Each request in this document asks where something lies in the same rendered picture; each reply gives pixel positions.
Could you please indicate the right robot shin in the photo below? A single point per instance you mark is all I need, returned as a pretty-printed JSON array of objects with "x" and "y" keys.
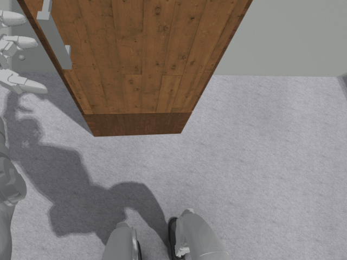
[{"x": 179, "y": 248}]

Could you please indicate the cupboard door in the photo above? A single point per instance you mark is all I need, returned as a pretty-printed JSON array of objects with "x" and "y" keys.
[{"x": 140, "y": 56}]

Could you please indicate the robot left upper arm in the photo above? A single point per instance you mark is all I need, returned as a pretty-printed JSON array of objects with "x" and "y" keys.
[{"x": 12, "y": 189}]

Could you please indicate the handle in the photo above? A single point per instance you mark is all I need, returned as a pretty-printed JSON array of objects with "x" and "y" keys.
[{"x": 47, "y": 24}]

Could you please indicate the left robot hand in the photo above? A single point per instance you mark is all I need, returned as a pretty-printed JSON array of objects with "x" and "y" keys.
[{"x": 8, "y": 78}]

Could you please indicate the robot left thigh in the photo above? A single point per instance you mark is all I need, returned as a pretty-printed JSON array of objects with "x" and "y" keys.
[{"x": 121, "y": 245}]

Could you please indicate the robot left forearm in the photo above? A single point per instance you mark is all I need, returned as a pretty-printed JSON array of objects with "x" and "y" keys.
[{"x": 4, "y": 151}]

